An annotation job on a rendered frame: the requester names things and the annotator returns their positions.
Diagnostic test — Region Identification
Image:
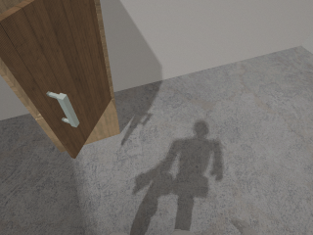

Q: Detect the right robot hand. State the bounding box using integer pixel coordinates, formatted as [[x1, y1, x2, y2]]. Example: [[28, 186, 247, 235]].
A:
[[231, 217, 257, 235]]

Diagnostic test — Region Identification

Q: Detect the handle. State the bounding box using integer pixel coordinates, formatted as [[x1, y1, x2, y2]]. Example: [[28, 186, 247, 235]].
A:
[[46, 91, 80, 127]]

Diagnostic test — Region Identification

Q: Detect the cupboard door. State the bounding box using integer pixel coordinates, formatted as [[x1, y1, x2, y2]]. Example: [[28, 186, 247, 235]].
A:
[[0, 0, 112, 159]]

